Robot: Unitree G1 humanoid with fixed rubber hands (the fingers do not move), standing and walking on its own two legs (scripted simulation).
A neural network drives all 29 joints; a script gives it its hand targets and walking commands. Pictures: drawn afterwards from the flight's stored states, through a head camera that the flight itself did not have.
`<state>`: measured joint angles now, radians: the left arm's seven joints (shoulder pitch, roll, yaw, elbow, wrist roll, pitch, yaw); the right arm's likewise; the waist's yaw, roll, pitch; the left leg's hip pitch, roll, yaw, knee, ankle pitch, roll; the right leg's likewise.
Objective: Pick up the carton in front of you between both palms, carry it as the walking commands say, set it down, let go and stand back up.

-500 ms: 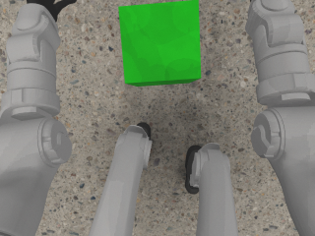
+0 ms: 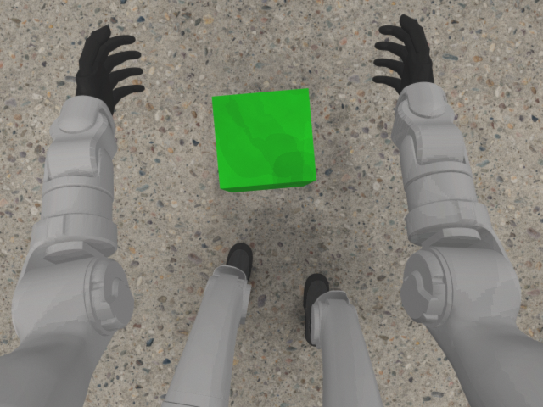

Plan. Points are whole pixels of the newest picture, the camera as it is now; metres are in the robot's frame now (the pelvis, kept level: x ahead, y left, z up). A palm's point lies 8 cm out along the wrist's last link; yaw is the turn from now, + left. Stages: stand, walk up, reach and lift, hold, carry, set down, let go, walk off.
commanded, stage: let go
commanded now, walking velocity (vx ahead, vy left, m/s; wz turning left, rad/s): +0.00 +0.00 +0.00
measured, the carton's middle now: (264, 148) +0.50 +0.10 -0.53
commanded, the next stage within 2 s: stand in 1.28 s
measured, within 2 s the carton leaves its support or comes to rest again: neither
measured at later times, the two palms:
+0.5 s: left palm (29, 244) +0.28 +0.27 +0.01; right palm (498, 235) +0.37 -0.16 +0.00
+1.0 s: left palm (60, 320) +0.24 +0.21 +0.05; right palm out of the picture +0.26 -0.26 +0.06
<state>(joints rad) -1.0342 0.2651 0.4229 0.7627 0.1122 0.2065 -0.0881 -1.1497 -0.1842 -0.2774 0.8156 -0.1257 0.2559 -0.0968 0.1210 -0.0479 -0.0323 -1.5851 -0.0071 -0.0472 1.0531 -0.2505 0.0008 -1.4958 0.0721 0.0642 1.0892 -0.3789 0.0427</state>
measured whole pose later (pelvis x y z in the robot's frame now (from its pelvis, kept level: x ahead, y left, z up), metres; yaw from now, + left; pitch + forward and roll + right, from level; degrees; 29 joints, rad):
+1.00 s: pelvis +0.09 -0.03 +0.12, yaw +3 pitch -2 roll +1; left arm 0.22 0.22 0.05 0.42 0.02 0.10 -0.08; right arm 0.23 -0.21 -0.03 0.44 0.01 0.09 0.05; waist 0.00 -0.04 0.08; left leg -0.16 -0.01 -0.06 0.41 -0.21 -0.03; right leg -0.08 0.03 0.06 0.44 -0.32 -0.03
